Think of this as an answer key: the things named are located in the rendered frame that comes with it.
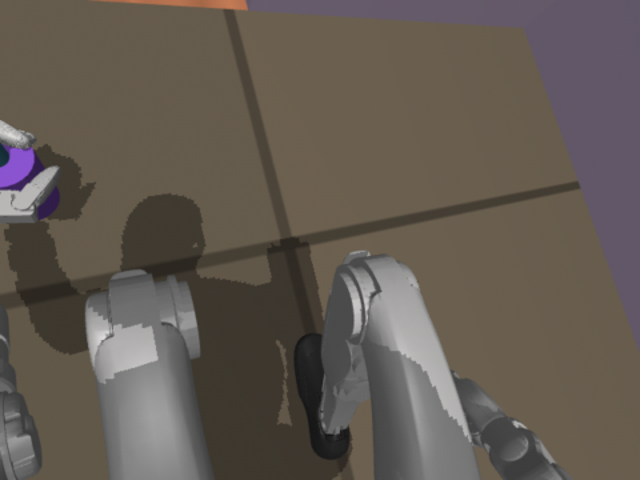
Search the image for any left robot arm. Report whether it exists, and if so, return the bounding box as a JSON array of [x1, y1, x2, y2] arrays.
[[0, 303, 42, 480]]

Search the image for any right robot hand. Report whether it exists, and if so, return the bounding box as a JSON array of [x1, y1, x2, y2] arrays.
[[450, 369, 507, 448]]

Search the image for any left robot hand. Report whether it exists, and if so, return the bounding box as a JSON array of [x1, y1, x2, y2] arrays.
[[0, 120, 61, 223]]

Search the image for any right robot foot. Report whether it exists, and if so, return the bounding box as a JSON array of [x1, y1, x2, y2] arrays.
[[294, 333, 350, 460]]

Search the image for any bottle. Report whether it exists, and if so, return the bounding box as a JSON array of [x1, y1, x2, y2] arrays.
[[0, 143, 60, 220]]

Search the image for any right robot arm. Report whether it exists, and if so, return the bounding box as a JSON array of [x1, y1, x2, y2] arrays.
[[480, 417, 574, 480]]

